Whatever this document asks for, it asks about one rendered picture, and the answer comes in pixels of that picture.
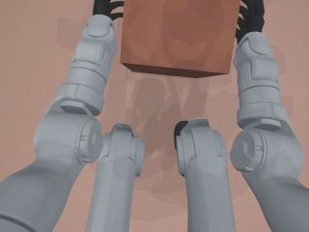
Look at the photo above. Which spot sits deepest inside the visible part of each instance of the robot left thigh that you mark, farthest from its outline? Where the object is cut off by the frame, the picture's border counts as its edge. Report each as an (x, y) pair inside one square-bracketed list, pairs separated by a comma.
[(114, 183)]

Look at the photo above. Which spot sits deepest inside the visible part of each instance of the robot left upper arm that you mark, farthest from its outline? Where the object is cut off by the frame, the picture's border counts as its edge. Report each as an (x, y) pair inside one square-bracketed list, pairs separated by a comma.
[(33, 198)]

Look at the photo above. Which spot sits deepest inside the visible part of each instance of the left robot forearm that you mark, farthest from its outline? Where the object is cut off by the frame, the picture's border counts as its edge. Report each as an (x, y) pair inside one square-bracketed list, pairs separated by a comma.
[(82, 91)]

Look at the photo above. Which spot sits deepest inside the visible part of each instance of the robot right upper arm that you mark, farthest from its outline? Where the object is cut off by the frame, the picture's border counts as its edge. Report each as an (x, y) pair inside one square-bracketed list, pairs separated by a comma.
[(270, 163)]

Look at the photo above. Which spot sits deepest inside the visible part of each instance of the robot right hand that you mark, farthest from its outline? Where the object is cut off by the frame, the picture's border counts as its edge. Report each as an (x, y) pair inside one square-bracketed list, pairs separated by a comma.
[(253, 18)]

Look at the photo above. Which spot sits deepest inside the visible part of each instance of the carton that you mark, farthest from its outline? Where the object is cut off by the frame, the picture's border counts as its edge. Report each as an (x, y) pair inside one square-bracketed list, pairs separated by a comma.
[(185, 38)]

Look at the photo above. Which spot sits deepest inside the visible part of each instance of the right robot forearm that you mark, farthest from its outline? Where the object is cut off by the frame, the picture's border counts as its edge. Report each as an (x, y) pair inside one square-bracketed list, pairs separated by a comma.
[(259, 91)]

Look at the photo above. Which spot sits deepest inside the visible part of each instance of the robot left hand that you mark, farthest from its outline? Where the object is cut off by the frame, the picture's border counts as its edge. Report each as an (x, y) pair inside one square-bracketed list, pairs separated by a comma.
[(105, 7)]

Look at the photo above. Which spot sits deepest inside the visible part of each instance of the robot right shin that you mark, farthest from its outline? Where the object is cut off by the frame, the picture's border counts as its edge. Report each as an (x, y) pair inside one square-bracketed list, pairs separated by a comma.
[(218, 138)]

